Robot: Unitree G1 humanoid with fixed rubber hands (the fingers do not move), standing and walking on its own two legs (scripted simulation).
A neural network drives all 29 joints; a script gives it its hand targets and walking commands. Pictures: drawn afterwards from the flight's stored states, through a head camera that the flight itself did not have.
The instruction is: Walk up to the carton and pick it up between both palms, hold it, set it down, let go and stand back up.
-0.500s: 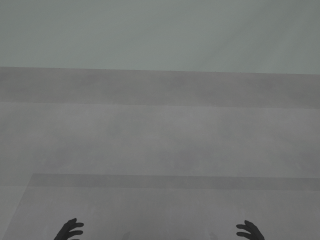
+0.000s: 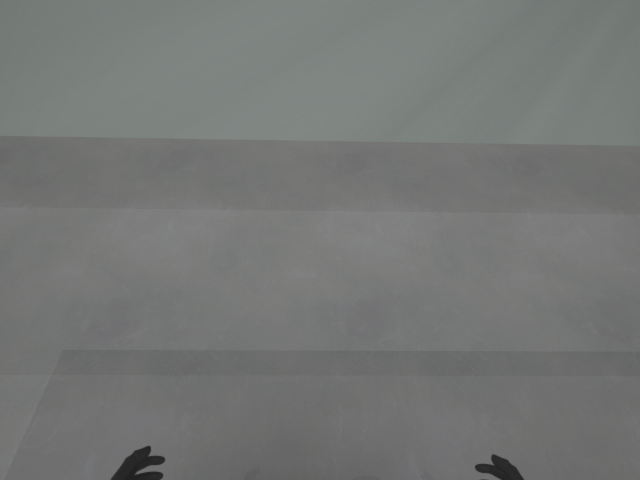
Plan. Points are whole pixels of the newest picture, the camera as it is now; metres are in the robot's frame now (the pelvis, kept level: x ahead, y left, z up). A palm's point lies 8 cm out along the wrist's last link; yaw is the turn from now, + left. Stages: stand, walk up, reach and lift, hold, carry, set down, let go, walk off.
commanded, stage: stand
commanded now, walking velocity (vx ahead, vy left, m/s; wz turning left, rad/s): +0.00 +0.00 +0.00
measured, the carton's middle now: out of the picture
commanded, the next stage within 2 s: none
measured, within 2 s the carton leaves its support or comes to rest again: neither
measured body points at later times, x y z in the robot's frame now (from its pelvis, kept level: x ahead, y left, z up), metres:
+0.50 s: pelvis +0.00 +0.00 +0.00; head +0.00 +0.00 +0.45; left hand +0.10 +0.25 -0.11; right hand +0.10 -0.26 -0.11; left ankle +0.02 +0.11 -0.73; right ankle +0.02 -0.13 -0.73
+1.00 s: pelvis +0.01 +0.00 +0.00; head +0.01 +0.00 +0.45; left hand +0.11 +0.25 -0.11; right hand +0.09 -0.26 -0.12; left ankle +0.02 +0.11 -0.73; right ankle +0.02 -0.13 -0.73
